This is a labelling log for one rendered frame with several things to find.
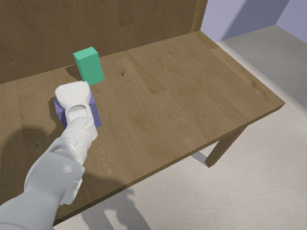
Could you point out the table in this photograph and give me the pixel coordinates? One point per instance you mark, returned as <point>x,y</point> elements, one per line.
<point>168,91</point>

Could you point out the left robot upper arm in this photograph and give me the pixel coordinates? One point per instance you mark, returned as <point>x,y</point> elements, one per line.
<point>55,182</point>

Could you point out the robot left forearm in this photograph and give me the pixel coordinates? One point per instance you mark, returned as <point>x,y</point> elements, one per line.
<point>75,141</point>

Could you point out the sponge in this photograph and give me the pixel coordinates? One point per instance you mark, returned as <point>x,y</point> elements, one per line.
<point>61,112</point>

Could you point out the robot left hand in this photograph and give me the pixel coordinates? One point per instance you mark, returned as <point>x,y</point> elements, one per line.
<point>73,92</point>

